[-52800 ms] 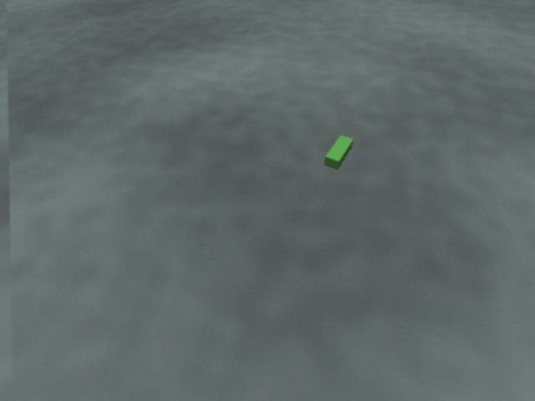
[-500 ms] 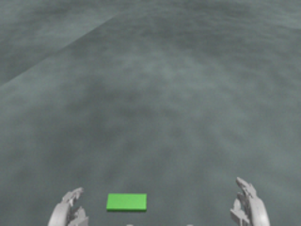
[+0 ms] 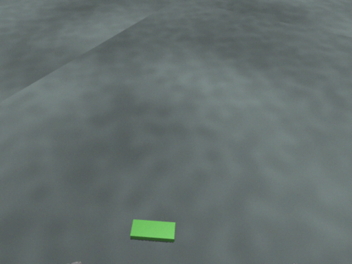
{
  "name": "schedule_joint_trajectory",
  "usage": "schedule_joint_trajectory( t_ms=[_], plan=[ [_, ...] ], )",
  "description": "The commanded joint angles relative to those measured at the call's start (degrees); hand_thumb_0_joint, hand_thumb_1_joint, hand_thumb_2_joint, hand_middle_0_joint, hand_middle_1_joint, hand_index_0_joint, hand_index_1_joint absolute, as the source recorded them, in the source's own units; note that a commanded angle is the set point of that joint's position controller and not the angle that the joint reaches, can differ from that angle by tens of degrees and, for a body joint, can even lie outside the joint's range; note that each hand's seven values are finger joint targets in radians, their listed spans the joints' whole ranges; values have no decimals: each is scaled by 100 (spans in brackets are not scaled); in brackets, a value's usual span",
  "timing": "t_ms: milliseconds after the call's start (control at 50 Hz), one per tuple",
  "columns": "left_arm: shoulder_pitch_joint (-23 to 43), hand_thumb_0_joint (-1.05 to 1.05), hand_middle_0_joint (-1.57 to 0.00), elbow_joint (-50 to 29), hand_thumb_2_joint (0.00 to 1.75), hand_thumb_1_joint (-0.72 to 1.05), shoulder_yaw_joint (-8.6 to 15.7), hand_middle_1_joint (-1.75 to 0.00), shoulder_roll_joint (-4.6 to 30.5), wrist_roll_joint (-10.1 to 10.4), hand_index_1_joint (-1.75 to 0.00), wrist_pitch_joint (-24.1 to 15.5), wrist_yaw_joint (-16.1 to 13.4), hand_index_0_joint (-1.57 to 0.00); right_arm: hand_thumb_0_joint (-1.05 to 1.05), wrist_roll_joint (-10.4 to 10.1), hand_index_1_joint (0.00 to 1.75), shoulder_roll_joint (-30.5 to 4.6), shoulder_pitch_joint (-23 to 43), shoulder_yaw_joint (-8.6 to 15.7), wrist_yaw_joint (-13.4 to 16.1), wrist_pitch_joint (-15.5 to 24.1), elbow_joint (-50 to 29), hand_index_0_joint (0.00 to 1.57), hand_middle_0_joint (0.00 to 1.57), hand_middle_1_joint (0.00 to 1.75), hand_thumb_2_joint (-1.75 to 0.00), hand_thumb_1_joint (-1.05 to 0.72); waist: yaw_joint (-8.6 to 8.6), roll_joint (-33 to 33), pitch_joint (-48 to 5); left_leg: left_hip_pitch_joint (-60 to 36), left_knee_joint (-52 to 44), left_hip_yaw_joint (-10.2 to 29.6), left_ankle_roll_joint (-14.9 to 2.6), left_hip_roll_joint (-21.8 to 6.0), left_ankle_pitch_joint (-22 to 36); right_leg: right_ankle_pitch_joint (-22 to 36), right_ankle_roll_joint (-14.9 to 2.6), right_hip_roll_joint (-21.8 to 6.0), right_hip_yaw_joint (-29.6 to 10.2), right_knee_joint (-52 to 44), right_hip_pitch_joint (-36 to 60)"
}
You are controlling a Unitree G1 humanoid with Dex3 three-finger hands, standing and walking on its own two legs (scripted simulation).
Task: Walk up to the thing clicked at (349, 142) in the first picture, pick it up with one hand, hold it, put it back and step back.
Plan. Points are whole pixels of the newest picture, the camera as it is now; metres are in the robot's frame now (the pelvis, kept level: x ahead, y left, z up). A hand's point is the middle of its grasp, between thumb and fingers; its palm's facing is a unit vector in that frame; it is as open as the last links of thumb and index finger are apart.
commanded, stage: stand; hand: left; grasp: from above
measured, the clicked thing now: (153, 230) +0.38 +0.15 -0.73
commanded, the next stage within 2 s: none
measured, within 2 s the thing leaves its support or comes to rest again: neither
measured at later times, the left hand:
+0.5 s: hand out of the picture +0.03 +0.23 -0.14, palm faces +0.04 -0.94 -0.33, open 7.4 cm
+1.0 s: hand out of the picture +0.06 +0.22 -0.13, palm faces +0.02 -0.94 -0.33, open 7.4 cm
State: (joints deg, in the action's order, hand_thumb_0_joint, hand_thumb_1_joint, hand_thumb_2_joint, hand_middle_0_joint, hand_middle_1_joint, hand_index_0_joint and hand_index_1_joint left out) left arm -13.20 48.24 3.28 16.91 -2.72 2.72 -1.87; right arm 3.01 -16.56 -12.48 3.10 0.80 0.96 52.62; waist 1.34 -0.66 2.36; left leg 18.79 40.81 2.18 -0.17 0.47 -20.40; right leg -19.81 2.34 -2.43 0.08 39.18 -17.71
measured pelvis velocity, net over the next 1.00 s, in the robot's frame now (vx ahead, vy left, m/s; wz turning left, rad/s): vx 0.00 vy -0.02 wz -0.01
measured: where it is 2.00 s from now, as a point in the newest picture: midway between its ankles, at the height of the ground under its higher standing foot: outside the picture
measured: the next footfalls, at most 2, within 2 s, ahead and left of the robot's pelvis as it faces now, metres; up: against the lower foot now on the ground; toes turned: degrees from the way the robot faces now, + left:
none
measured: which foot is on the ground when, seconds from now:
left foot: down 0.00-1.00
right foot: down 0.00-1.00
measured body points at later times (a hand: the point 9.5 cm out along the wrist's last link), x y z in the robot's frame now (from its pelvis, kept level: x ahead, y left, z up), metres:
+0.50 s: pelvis +0.00 +0.00 +0.02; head -0.01 -0.01 +0.47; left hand +0.03 +0.28 -0.12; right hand +0.06 -0.28 -0.12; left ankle +0.02 +0.12 -0.72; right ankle +0.01 -0.15 -0.72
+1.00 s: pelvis +0.00 -0.02 +0.03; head +0.01 -0.02 +0.48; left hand +0.06 +0.27 -0.11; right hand +0.06 -0.30 -0.11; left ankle +0.02 +0.12 -0.72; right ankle +0.01 -0.15 -0.72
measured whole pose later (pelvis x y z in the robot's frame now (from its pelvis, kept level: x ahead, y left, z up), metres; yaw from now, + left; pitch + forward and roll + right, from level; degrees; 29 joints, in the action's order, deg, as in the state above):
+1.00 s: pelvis +0.00 -0.02 +0.03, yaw +0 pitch -4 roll +0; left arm -7.3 66.2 2.4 17.2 -1.5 0.3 -0.9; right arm 1.2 -17.7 -8.4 1.2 0.7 -0.2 64.3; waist 0.4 0.7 4.3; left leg 5.7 20.8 2.2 1.4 -1.0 -10.8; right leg -10.8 1.1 -1.3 0.5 20.7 -5.5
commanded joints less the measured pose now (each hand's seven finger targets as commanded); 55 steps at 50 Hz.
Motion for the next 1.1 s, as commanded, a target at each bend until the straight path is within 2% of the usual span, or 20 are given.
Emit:
schedule_joint_trajectory(
  t_ms=[0,60,120,200,300,360,400,420,480,520,560,640,720,780,840,880,920,980,1080],
  plan=[
    [276,0,-20,10,90,90,204,-30,832,59,-30,-309,-39,-20,0,-61,30,-957,329,191,116,144,-238,20,20,30,-90,-90,-23,236,-353,-413,-1400,581,-243,-409,1029,984,-358,-243,-312,-1094,547],
    [243,0,-20,390,90,90,177,-30,842,75,-30,-324,-54,-20,0,-84,30,-987,329,181,148,95,4,20,20,30,-90,-90,-15,234,-242,-621,-1595,561,-209,-442,1146,1125,-333,-289,-317,-1378,743],
    [332,0,-20,659,90,90,155,-30,904,77,-30,-324,-53,-20,0,-116,30,-1016,286,177,150,56,194,20,20,30,-90,-90,-78,137,-41,-679,-1849,534,-176,-428,853,869,-304,-294,-335,-1662,803],
    [337,0,-20,951,90,90,126,-30,914,76,-30,-324,-57,-20,0,-139,30,-998,312,158,145,45,380,20,20,30,-90,-90,-82,136,7,-820,-2064,525,-142,-464,1042,965,-268,-314,-305,-1813,968],
    [285,0,-20,1195,90,90,99,-30,935,65,-30,-307,-38,-20,0,-137,30,-1068,403,161,124,-5,518,20,20,30,-90,-90,-57,150,247,-747,-2337,583,-135,-479,422,549,-251,-279,-273,-1982,904],
    [352,0,-20,1268,90,90,97,-30,937,87,-30,-316,-43,-20,0,-135,30,-1026,440,134,117,12,584,20,20,30,-90,-90,-47,108,152,-835,-2355,575,-131,-524,679,767,-260,-346,-312,-2014,1018],
    [331,0,-20,1314,90,90,85,-30,926,85,-30,-326,-26,-20,0,-143,30,-1067,443,122,109,14,631,20,20,30,-90,-90,-31,183,237,-811,-2395,589,-132,-521,542,746,-246,-325,-305,-2080,1010],
    [385,0,-20,1317,90,90,95,-30,969,92,-30,-346,-30,-20,0,-144,30,-1040,458,109,100,11,636,20,20,30,-90,-90,-52,133,163,-851,-2346,538,-146,-510,723,859,-248,-372,-334,-2095,1083],
    [445,0,-20,1361,90,90,98,-30,1031,84,-30,-343,-35,-20,0,-154,30,-1056,488,104,90,-11,664,20,20,30,-90,-90,-71,0,234,-943,-2339,501,-123,-506,711,583,-240,-363,-363,-2215,919],
    [492,0,-20,1361,90,90,93,-30,1026,104,-30,-363,-40,-20,0,-154,30,-1055,477,87,88,-4,692,20,20,30,-90,-90,-83,72,49,-1050,-2259,454,-141,-532,1043,895,-253,-414,-382,-2234,1066],
    [497,0,-20,1390,90,90,94,-30,1051,114,-30,-360,-27,-20,0,-157,30,-1080,496,72,82,-8,725,20,20,30,-90,-90,-72,96,168,-950,-2339,464,-127,-519,837,758,-243,-380,-374,-2248,1069],
    [622,0,-20,1387,90,90,104,-30,1094,131,-30,-379,-20,-20,0,-175,30,-1123,539,50,89,17,736,20,20,30,-90,-90,-98,99,-27,-1178,-2290,418,-109,-570,1363,1241,-266,-424,-401,-2221,1144],
    [626,0,-20,1452,90,90,93,-30,1091,145,-30,-367,-6,-20,0,-173,30,-1129,540,13,85,2,798,20,20,30,-90,-90,-82,99,70,-1066,-2365,404,-113,-584,1196,1119,-261,-409,-394,-2259,1195],
    [675,0,-20,1465,90,90,94,-30,1136,147,-30,-351,17,-20,0,-183,30,-1148,549,-2,79,3,822,20,20,30,-90,-90,-84,110,164,-981,-2432,405,-84,-569,958,812,-265,-381,-418,-2314,1130],
    [692,0,-20,1465,90,90,92,-30,1135,139,-30,-356,25,-20,0,-181,30,-1179,585,-8,77,9,833,20,20,30,-90,-90,-79,137,39,-1039,-2421,423,-99,-615,1064,961,-281,-401,-401,-2283,1201],
    [690,0,-20,1486,90,90,85,-30,1159,139,-30,-355,35,-20,0,-192,30,-1191,587,-6,76,7,842,20,20,30,-90,-90,-89,-3,135,-1095,-2446,409,-71,-596,983,767,-280,-369,-413,-2335,1031],
    [766,0,-20,1450,90,90,85,-30,1153,151,-30,-372,35,-20,0,-183,30,-1211,603,-8,72,14,843,20,20,30,-90,-90,-108,125,-30,-1141,-2377,373,-104,-628,1193,1100,-293,-427,-446,-2315,1157],
    [785,0,-20,1472,90,90,88,-30,1155,178,-30,-370,39,-20,0,-189,30,-1175,584,-35,77,26,875,20,20,30,-90,-90,-103,142,-85,-1164,-2415,363,-84,-649,1397,1301,-313,-429,-443,-2243,1261],
    [824,0,-20,1467,90,90,74,-30,1179,183,-30,-376,53,-20,0,-192,30,-1240,593,-40,74,37,891,20,20,30,-90,-90,-112,73,-76,-1183,-2415,345,-62,-657,1555,1348,-289,-401,-421,-2268,1226]
  ],
)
